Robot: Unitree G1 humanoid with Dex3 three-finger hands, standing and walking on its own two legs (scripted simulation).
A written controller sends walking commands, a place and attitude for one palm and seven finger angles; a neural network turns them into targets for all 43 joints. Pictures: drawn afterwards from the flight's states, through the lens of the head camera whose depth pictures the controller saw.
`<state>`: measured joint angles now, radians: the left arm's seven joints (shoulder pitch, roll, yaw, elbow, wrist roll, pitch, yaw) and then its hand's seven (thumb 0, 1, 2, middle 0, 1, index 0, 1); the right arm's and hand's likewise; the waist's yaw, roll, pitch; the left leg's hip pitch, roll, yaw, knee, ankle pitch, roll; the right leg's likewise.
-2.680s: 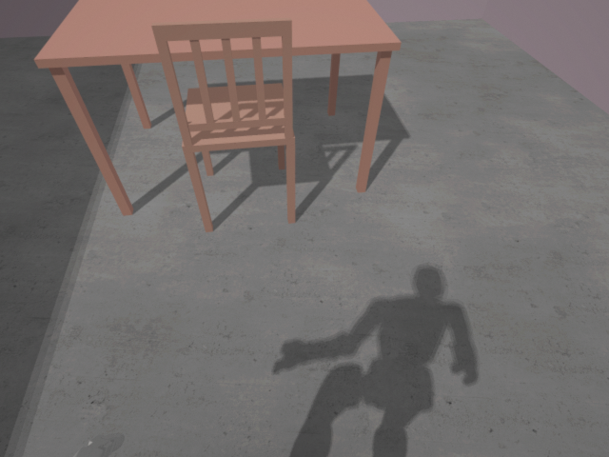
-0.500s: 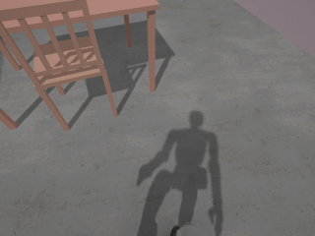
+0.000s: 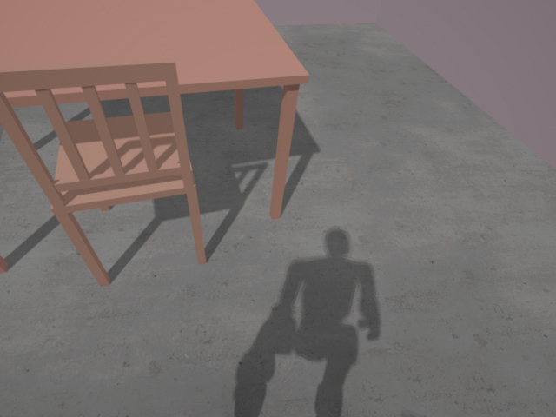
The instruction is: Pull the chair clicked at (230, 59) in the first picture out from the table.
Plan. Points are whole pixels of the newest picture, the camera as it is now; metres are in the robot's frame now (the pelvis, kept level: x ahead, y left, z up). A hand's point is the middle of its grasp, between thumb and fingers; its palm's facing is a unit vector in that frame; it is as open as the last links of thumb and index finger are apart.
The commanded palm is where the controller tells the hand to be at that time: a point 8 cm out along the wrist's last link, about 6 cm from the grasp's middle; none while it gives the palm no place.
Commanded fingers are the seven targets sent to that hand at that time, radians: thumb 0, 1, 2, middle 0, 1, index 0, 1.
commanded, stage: turn to face it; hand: left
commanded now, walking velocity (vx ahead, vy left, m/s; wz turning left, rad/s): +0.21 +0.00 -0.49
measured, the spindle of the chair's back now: (105, 134) +0.71 +0.50 -0.08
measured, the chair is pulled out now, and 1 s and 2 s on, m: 0.00 0.00 0.00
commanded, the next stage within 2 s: take the last steps up to it in 0.92 s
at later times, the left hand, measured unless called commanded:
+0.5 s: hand (202, 357) +0.23 +0.14 -0.14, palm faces +0.08 -0.97 -0.21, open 7.4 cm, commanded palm none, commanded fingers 0.00 0.90 0.90 -0.20 -0.30 -0.20 -0.30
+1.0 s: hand out of the picture +0.08 +0.22 -0.17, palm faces +0.36 -0.91 -0.22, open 7.4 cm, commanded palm none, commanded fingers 0.00 0.90 0.90 -0.20 -0.30 -0.20 -0.30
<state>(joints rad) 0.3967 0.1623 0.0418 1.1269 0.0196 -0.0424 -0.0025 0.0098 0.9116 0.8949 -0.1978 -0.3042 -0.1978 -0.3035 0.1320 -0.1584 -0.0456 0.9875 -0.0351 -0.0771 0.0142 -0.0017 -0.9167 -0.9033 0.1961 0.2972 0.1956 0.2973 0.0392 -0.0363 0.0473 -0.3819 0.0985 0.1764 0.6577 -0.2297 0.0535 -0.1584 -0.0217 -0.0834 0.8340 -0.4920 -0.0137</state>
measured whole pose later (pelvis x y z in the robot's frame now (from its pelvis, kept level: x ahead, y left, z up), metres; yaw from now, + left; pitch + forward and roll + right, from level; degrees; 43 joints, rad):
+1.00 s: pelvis +0.13 +0.01 +0.02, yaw +18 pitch -1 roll -2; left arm 0.26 0.26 0.07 1.01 0.02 0.06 0.01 0.01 0.91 0.90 -0.20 -0.30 -0.20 -0.30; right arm 0.13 -0.21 -0.03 0.92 -0.02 0.02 -0.01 0.00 -0.91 -0.90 0.20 0.30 0.20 0.30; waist 0.03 -0.04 0.08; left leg -0.27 0.02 0.10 0.52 -0.24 0.06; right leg -0.45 -0.10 -0.06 1.10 -0.41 0.06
